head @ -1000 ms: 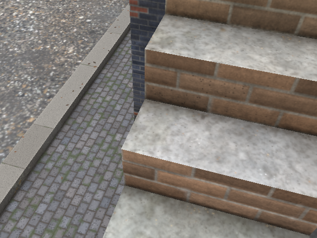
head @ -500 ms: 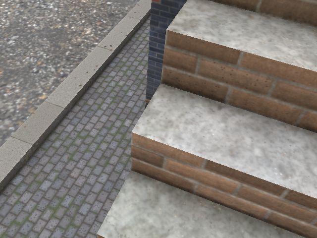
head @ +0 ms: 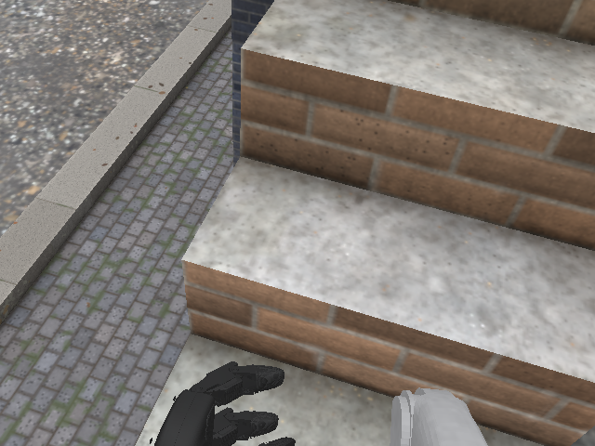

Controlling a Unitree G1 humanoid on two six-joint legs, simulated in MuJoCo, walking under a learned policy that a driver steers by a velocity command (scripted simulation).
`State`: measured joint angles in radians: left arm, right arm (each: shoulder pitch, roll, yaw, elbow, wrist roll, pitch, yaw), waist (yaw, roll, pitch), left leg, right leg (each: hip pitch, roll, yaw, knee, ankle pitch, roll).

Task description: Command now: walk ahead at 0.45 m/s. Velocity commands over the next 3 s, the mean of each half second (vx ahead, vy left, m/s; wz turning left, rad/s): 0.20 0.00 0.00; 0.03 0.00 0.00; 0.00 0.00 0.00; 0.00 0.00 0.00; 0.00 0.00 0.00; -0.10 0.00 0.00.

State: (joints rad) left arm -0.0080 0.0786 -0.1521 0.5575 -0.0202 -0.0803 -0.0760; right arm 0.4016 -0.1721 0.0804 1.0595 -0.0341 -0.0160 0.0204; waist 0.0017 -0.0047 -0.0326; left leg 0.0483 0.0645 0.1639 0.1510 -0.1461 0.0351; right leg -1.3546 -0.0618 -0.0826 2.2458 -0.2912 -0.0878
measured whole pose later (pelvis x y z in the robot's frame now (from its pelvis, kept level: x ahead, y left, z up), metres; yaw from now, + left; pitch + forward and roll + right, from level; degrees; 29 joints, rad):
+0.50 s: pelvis +0.02 +0.00 +0.15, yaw -1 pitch +0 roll -1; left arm 0.27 0.16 -0.03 1.03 -0.01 -0.04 0.01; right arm 0.17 -0.12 0.06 0.85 0.02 -0.02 0.01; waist -0.01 0.02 -0.04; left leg -0.49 0.01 0.06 0.77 -0.29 0.03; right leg -0.44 -0.03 -0.05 0.83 -0.40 -0.08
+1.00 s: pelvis +0.03 -0.03 +0.19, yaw -2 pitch -1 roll +0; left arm 0.29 0.15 -0.05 1.20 0.00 -0.05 -0.01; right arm 0.19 -0.17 0.04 1.04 0.00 0.04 0.00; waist 0.00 0.01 0.00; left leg -0.31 0.03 0.03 0.49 -0.17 0.03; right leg -0.23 0.03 -0.01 0.51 -0.27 -0.04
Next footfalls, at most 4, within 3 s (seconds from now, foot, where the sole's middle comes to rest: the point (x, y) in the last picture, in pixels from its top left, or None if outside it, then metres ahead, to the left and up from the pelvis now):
0.08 right None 0.08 -0.13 -0.59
0.50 left None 0.14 0.09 -0.59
0.74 right None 0.07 -0.14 -0.59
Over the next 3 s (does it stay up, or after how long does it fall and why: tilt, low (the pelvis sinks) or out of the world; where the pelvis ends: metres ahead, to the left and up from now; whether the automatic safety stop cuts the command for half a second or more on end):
stays up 0.03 -0.03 0.18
